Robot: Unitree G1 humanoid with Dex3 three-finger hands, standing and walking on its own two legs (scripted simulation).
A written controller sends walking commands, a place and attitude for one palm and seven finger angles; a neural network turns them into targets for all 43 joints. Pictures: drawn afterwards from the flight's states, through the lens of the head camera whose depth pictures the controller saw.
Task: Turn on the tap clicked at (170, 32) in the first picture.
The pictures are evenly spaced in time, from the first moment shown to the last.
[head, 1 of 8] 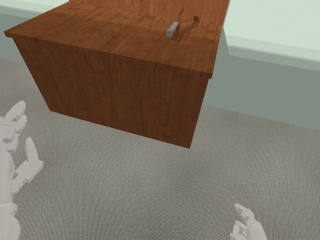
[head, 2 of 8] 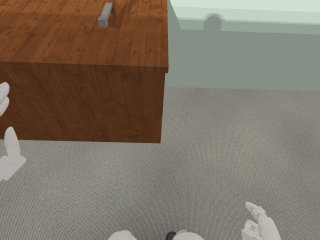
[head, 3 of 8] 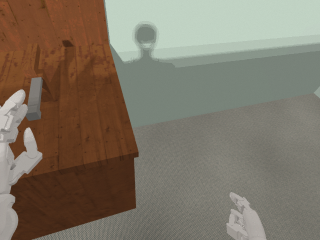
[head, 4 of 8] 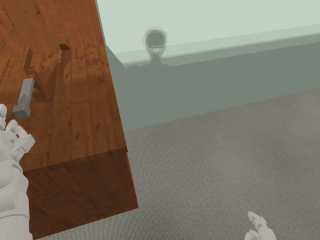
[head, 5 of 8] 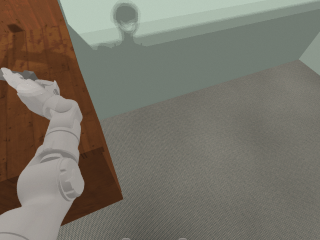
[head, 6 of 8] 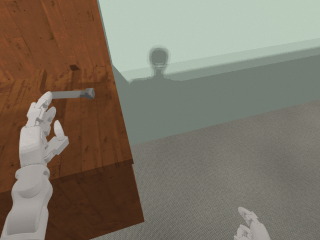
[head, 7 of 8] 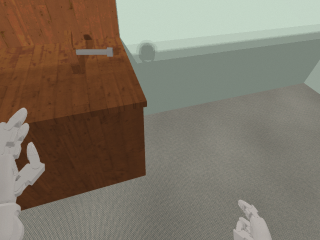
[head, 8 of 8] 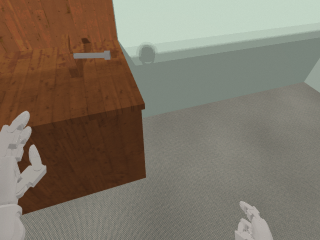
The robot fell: no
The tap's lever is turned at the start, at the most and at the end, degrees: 0 76 76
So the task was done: yes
